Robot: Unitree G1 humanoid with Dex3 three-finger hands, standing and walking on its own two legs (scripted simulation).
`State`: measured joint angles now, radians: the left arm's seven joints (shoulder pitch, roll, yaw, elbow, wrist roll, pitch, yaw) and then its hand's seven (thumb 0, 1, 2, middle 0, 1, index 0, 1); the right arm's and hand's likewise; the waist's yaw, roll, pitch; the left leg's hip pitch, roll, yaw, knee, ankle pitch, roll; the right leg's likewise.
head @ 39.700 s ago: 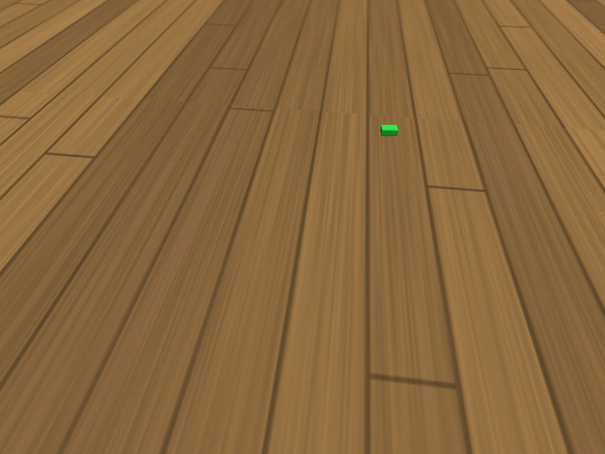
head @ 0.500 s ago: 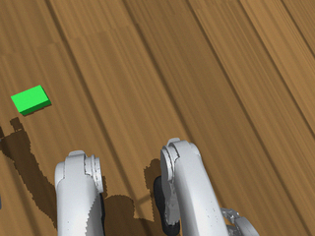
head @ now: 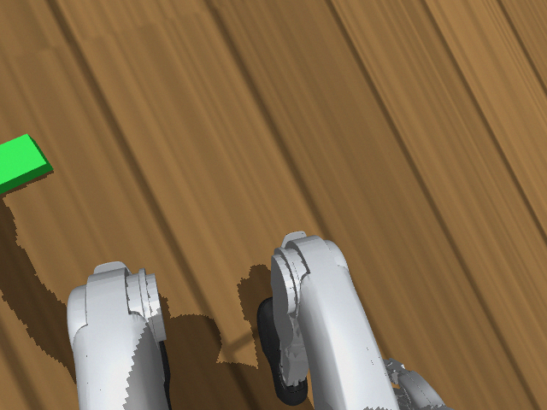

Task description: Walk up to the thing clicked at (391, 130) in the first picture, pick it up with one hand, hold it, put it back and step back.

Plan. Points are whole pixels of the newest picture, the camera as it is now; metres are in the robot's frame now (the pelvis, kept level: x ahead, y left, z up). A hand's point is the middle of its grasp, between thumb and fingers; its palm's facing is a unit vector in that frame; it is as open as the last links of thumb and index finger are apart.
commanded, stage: rise first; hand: left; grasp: from above
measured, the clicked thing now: (12, 164) +0.50 +0.35 -0.30
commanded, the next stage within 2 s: none
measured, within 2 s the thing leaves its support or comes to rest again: neither
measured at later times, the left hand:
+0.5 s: hand out of the picture +0.43 +0.38 -0.19, palm faces -0.35 -0.22 -0.91, open 12.8 cm
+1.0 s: hand out of the picture +0.45 +0.38 -0.19, palm faces -0.34 -0.22 -0.91, open 13.1 cm
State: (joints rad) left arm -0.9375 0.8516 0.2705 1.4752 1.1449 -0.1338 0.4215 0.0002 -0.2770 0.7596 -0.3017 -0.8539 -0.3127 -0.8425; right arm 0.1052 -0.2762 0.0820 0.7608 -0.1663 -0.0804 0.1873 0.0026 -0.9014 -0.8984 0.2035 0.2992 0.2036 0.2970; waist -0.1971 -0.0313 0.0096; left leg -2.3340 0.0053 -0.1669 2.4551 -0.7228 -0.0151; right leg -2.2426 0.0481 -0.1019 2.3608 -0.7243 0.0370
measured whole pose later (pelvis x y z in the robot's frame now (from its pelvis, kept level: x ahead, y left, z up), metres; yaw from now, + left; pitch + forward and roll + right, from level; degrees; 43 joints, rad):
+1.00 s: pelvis -0.01 +0.00 +0.00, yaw -2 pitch +32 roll -12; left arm -1.07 0.98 0.23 1.60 1.14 -0.09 0.44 0.00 -0.36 0.83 -0.25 -0.90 -0.25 -0.90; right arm 0.12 -0.31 0.18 0.71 -0.17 -0.11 0.21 0.00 -0.91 -0.90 0.20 0.30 0.20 0.30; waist -0.29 -0.06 0.06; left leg -2.34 0.01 -0.20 2.48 -0.71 -0.01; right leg -2.24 0.06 -0.13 2.35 -0.70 0.04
